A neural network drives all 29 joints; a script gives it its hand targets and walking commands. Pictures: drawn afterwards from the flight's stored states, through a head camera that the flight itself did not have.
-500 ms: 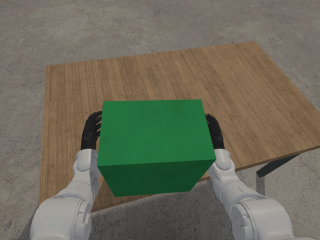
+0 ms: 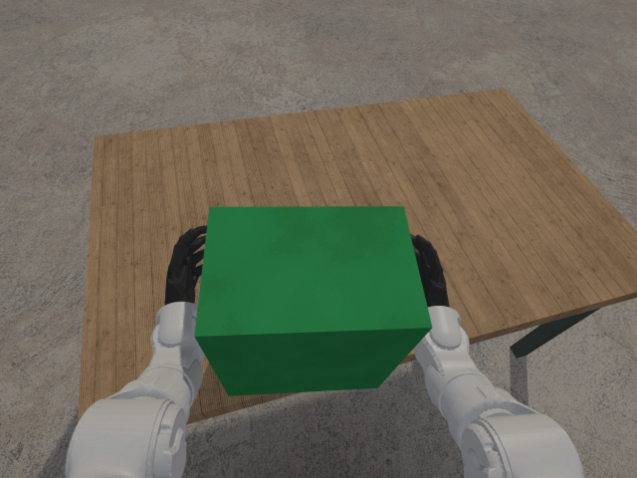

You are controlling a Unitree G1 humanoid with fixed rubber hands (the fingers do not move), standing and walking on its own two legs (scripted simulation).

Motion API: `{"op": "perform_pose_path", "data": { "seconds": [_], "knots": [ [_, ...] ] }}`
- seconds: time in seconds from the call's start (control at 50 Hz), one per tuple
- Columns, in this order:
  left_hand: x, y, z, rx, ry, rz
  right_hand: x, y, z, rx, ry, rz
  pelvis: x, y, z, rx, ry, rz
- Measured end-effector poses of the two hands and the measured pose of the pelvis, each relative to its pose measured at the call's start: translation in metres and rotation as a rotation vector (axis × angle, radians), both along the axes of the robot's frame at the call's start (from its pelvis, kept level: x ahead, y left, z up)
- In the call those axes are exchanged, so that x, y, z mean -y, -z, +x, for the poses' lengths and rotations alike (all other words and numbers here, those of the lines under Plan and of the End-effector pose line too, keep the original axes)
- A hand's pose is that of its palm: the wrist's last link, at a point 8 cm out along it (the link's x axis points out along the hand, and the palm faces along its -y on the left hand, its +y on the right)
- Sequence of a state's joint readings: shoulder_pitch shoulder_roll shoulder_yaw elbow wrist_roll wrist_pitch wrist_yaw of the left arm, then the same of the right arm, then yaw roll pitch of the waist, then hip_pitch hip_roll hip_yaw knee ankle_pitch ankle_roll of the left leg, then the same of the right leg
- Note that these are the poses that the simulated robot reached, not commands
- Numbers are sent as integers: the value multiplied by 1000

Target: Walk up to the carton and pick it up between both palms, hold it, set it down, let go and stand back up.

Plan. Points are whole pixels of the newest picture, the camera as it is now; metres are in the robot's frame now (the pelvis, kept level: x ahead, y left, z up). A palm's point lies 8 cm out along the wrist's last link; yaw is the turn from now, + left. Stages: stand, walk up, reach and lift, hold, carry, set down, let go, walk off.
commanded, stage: reach and lift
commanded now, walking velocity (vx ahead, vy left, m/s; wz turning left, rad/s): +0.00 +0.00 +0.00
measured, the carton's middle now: (306, 311) +0.36 +0.04 -0.05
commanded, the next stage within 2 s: none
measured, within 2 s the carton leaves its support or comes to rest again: leaves its support in 0.12 s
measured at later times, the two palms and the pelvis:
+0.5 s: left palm (181, 267) +0.36 +0.19 +0.06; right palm (457, 279) +0.36 -0.14 +0.06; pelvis -0.02 -0.01 +0.01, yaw +1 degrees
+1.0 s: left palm (188, 242) +0.37 +0.17 +0.11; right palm (486, 253) +0.37 -0.16 +0.11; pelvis -0.01 -0.03 +0.02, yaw +2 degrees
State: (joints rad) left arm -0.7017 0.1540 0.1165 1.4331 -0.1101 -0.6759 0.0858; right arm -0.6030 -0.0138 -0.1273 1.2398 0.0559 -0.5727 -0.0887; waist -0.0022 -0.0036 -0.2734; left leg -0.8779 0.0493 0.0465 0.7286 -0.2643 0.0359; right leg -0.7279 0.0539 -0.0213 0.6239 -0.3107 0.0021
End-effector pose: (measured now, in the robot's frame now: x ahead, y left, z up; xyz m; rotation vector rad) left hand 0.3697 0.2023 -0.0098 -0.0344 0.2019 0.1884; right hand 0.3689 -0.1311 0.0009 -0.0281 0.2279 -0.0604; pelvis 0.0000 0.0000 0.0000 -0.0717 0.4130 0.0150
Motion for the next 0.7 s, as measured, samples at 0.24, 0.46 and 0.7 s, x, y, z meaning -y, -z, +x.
{"op": "perform_pose_path", "data": {
  "seconds": [0.24, 0.46, 0.7],
  "knots": [
    [3, -19, -6, 29, 7, 19, 2, -19, -9, 32, 5, -13, 0, 0, -9, 13, 0, 0],
    [12, -63, -4, 66, 13, 34, 11, -58, -10, 71, 8, -22, 6, -5, -20, 94, -8, 14],
    [25, -88, -7, 26, 12, 57, 25, -78, -11, 32, 5, -6, 21, -12, -24, 148, -15, 43]
  ]
}}
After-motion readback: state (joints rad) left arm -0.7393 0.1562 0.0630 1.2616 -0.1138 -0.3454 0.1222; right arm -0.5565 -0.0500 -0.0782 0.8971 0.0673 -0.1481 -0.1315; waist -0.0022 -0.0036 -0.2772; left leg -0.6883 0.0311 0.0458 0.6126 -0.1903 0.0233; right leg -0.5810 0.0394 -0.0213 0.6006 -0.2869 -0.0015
